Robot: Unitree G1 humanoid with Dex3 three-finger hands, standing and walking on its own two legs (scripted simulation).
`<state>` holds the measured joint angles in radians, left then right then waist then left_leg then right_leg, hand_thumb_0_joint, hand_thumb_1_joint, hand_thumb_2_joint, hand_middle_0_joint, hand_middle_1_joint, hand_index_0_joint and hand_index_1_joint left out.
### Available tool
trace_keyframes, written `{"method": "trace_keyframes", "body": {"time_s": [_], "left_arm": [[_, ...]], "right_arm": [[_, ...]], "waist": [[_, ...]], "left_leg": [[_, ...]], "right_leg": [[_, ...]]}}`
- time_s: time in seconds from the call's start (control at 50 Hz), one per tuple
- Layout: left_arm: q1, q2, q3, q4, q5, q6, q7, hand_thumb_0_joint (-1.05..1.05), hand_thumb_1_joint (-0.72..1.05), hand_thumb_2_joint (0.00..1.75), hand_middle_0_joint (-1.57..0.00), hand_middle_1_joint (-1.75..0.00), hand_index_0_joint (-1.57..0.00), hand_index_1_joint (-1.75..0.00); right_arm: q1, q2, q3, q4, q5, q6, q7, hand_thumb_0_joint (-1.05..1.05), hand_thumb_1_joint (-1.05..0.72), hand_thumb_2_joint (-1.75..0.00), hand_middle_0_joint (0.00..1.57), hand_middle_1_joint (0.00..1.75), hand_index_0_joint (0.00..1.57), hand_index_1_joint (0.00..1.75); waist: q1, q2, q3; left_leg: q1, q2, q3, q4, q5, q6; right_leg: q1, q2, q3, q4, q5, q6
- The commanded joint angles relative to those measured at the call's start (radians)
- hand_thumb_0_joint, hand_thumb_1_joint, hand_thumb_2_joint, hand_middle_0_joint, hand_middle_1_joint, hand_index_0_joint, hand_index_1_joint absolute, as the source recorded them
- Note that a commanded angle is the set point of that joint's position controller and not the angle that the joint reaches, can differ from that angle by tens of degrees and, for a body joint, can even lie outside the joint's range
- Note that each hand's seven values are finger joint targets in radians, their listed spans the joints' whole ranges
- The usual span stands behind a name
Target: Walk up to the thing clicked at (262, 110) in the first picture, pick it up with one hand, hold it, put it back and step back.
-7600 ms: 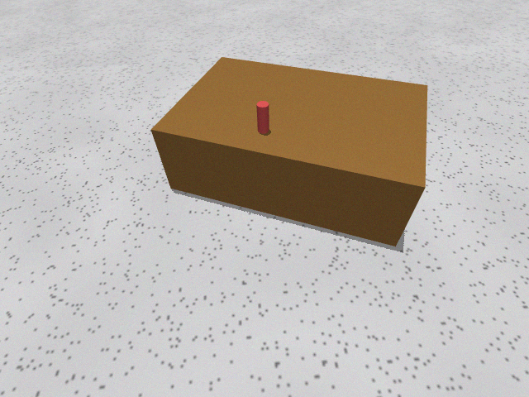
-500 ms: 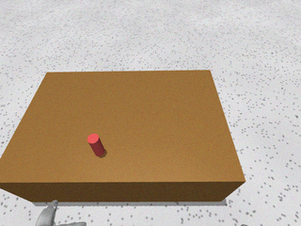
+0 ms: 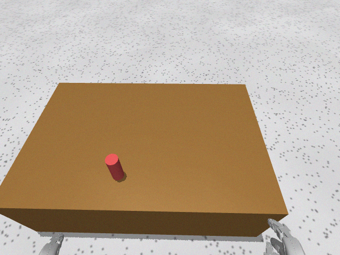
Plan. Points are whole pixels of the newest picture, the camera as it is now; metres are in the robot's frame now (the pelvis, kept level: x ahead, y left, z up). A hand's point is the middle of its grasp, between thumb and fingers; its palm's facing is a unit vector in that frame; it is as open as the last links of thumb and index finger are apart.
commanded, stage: go down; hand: left
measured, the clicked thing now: (115, 167) +0.50 +0.25 -0.30
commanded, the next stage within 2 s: none
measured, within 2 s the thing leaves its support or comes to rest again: neither
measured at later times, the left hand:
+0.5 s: hand out of the picture +0.14 +0.26 -0.11, palm faces +0.08 -0.93 -0.35, open 16.8 cm
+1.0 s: hand (40, 210) +0.26 +0.34 -0.05, palm faces +0.24 -0.94 -0.24, open 17.2 cm
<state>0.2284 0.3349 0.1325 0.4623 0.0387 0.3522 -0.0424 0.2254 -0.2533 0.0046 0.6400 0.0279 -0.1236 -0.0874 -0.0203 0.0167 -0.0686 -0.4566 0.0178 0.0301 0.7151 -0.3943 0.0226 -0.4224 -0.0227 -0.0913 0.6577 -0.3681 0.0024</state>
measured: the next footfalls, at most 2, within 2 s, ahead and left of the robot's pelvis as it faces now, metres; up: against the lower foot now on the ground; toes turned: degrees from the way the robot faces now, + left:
none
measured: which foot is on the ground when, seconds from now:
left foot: down 0.00-1.00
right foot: down 0.00-1.00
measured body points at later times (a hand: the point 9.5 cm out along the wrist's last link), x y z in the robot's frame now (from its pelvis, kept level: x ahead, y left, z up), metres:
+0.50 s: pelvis -0.01 +0.00 -0.02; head +0.03 +0.01 +0.43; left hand +0.13 +0.31 -0.08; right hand +0.14 -0.26 -0.10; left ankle -0.02 +0.10 -0.72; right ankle -0.03 -0.12 -0.72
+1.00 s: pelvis -0.04 -0.01 -0.04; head +0.03 +0.01 +0.41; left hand +0.24 +0.39 -0.04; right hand +0.09 -0.28 -0.12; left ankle -0.02 +0.10 -0.72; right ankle -0.03 -0.12 -0.72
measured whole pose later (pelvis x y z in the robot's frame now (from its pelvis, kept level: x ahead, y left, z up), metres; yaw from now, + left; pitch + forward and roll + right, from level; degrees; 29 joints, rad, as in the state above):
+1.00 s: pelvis -0.04 -0.01 -0.04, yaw +1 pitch +12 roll -3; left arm -0.19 0.62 0.44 0.71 -0.07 0.20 -0.28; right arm 0.28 -0.27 0.04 0.71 0.01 -0.28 -0.17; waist -0.06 0.00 -0.09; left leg -0.75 0.04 -0.02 0.99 -0.46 0.01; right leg -0.69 -0.02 -0.13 0.92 -0.44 -0.02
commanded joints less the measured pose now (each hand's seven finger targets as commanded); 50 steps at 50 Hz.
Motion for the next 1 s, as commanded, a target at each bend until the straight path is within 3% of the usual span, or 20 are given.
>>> {"method": "trace_keyframes", "body": {"time_s": [0.0,0.02,0.08,0.14,0.28,0.44,0.52,0.58,0.7,0.74,0.78,0.82,0.94,0.98], "left_arm": [[0.005,0.154,0.049,-0.169,-0.006,0.010,0.009,0.00,-0.46,0.08,-0.06,-0.05,-0.06,-0.05],[-0.010,0.184,0.081,-0.208,-0.009,0.012,0.014,0.00,-0.46,0.08,-0.06,-0.05,-0.05,-0.05],[0.037,0.167,0.066,-0.210,-0.009,0.028,0.009,0.00,-0.45,0.08,-0.06,-0.05,-0.06,-0.05],[0.036,0.201,0.102,-0.293,-0.009,0.030,0.017,0.00,-0.42,0.10,-0.06,-0.06,-0.05,-0.06],[0.083,0.210,0.121,-0.348,-0.015,0.054,0.017,0.00,-0.39,0.12,-0.05,-0.06,-0.04,-0.07],[0.103,0.229,0.140,-0.405,-0.035,0.073,-0.007,0.00,-0.46,0.11,-0.05,-0.06,-0.05,-0.06],[0.123,0.238,0.154,-0.437,-0.043,0.077,-0.024,0.00,-0.49,0.11,-0.05,-0.06,-0.05,-0.07],[0.034,0.267,0.169,-0.451,-0.039,0.067,-0.026,0.00,-0.51,0.10,-0.05,-0.06,-0.05,-0.07],[-0.195,0.389,0.265,-0.379,-0.064,-0.004,-0.027,0.00,-0.49,0.11,-0.06,-0.06,-0.05,-0.07],[-0.282,0.420,0.289,-0.327,-0.080,-0.038,-0.048,0.00,-0.50,0.11,-0.06,-0.06,-0.05,-0.07],[-0.368,0.488,0.336,-0.265,-0.096,-0.075,-0.077,0.00,-0.51,0.10,-0.07,-0.06,-0.05,-0.07],[-0.443,0.507,0.344,-0.149,-0.101,-0.106,-0.119,0.00,-0.53,0.08,-0.07,-0.06,-0.06,-0.07],[-0.591,0.603,0.414,0.191,-0.117,-0.229,-0.276,0.00,-0.48,0.04,-0.07,-0.03,-0.07,-0.03],[-0.634,0.641,0.437,0.257,-0.116,-0.290,-0.332,0.00,-0.49,0.03,-0.07,-0.03,-0.07,-0.02]], "right_arm": [[-0.006,-0.140,-0.048,-0.133,-0.002,-0.056,-0.018,0.00,-0.84,-0.88,0.20,0.30,0.20,0.30],[-0.011,-0.144,-0.052,-0.147,-0.003,-0.060,-0.020,0.00,-0.84,-0.88,0.20,0.30,0.20,0.30],[0.000,-0.142,-0.050,-0.147,-0.004,-0.066,-0.023,0.00,-0.84,-0.88,0.20,0.30,0.20,0.30],[-0.002,-0.138,-0.053,-0.169,-0.004,-0.075,-0.030,0.00,-0.84,-0.88,0.20,0.30,0.20,0.30],[0.006,-0.132,-0.049,-0.171,-0.005,-0.092,-0.049,0.00,-0.85,-0.89,0.20,0.30,0.20,0.30],[-0.002,-0.129,-0.043,-0.187,-0.001,-0.114,-0.073,0.00,-0.86,-0.89,0.20,0.30,0.20,0.30],[0.000,-0.132,-0.045,-0.194,0.000,-0.124,-0.081,0.00,-0.86,-0.89,0.20,0.30,0.20,0.30],[0.005,-0.133,-0.042,-0.193,-0.001,-0.135,-0.091,0.00,-0.86,-0.89,0.20,0.30,0.20,0.30],[0.018,-0.146,-0.030,-0.148,0.000,-0.168,-0.112,0.00,-0.86,-0.89,0.20,0.30,0.20,0.30],[0.020,-0.154,-0.025,-0.123,0.000,-0.180,-0.116,0.00,-0.87,-0.89,0.20,0.30,0.20,0.30],[0.023,-0.164,-0.022,-0.095,0.000,-0.188,-0.118,0.00,-0.87,-0.89,0.20,0.30,0.20,0.30],[0.036,-0.168,-0.022,-0.066,-0.004,-0.199,-0.115,0.00,-0.87,-0.89,0.20,0.30,0.20,0.30],[0.115,-0.195,-0.032,-0.017,-0.013,-0.201,-0.098,0.00,-0.87,-0.89,0.20,0.30,0.20,0.30],[0.136,-0.203,-0.036,-0.013,-0.020,-0.202,-0.088,0.00,-0.86,-0.89,0.20,0.30,0.20,0.30]], "waist": [[-0.011,0.036,-0.136],[-0.004,0.030,-0.159],[-0.005,0.045,-0.152],[0.003,0.053,-0.200],[-0.005,0.058,-0.217],[-0.007,0.072,-0.157],[-0.006,0.070,-0.163],[-0.026,0.073,-0.164],[-0.039,0.074,-0.177],[-0.041,0.099,-0.177],[-0.039,0.109,-0.184],[-0.046,0.116,-0.177],[-0.034,0.079,-0.228],[-0.016,0.082,-0.257]], "left_leg": [[0.074,-0.001,-0.055,-0.054,0.410,-0.019],[0.074,0.001,-0.060,-0.049,0.415,-0.017],[0.049,0.006,-0.067,-0.028,0.414,-0.021],[0.045,-0.003,-0.061,0.005,0.420,-0.016],[0.010,-0.003,-0.069,0.052,0.417,-0.012],[-0.077,-0.011,-0.068,0.070,0.252,-0.010],[-0.093,-0.011,-0.073,0.079,0.218,-0.010],[-0.098,-0.009,-0.076,0.085,0.179,-0.008],[-0.124,-0.006,-0.082,0.100,0.119,-0.003],[-0.120,-0.006,-0.079,0.096,0.099,-0.005],[-0.128,-0.007,-0.082,0.094,0.089,-0.003],[-0.143,-0.008,-0.081,0.098,0.073,0.000],[-0.157,-0.010,-0.069,0.141,0.168,0.004],[-0.174,-0.008,-0.069,0.162,0.201,0.002]], "right_leg": [[0.033,0.035,0.022,-0.030,0.291,-0.025],[0.030,0.037,0.020,-0.024,0.292,-0.024],[0.001,0.038,0.017,0.004,0.271,-0.026],[0.007,0.032,0.023,0.020,0.298,-0.023],[-0.034,0.033,0.019,0.066,0.297,-0.022],[-0.095,0.030,0.017,0.082,0.185,-0.021],[-0.106,0.032,0.017,0.092,0.152,-0.022],[-0.134,0.033,0.021,0.100,0.125,-0.020],[-0.156,0.024,0.039,0.111,0.088,-0.017],[-0.171,0.023,0.045,0.115,0.073,-0.020],[-0.163,0.021,0.047,0.112,0.066,-0.020],[-0.178,0.020,0.048,0.116,0.054,-0.022],[-0.176,0.018,0.052,0.132,0.135,-0.024],[-0.196,0.021,0.043,0.166,0.152,-0.029]]}}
